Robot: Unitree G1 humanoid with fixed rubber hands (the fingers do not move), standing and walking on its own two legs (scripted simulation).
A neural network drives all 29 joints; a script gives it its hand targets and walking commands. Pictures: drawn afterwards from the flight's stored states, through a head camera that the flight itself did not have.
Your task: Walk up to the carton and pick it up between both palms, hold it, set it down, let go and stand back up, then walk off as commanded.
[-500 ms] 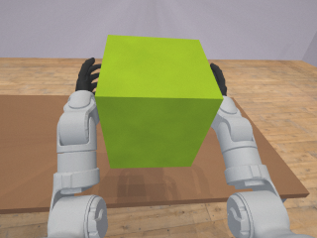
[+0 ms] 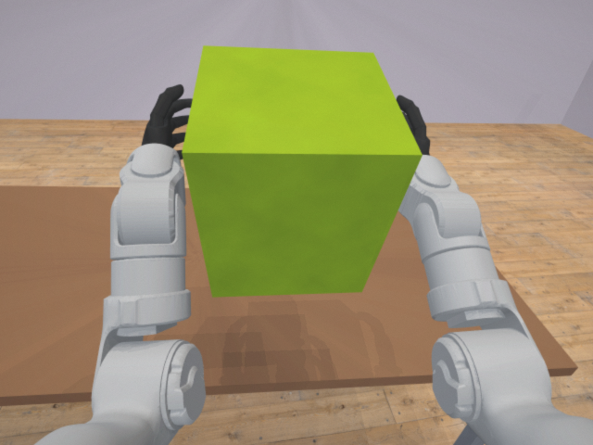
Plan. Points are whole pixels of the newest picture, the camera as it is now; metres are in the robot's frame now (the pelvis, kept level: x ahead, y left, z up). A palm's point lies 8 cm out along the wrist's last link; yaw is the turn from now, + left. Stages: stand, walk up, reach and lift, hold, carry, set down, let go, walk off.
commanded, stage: hold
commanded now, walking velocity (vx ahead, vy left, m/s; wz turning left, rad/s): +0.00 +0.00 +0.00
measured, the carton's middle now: (289, 179) +0.37 +0.01 +0.25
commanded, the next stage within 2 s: none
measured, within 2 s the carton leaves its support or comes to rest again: neither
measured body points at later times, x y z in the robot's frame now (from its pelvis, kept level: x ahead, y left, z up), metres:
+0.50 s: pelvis +0.00 +0.00 +0.00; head -0.09 +0.03 +0.44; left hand +0.37 +0.17 +0.23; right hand +0.38 -0.14 +0.23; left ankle +0.04 +0.10 -0.75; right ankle +0.02 -0.10 -0.74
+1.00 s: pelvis +0.00 +0.00 +0.00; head -0.07 +0.03 +0.44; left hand +0.38 +0.17 +0.22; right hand +0.39 -0.14 +0.22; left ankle +0.04 +0.10 -0.74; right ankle +0.02 -0.10 -0.74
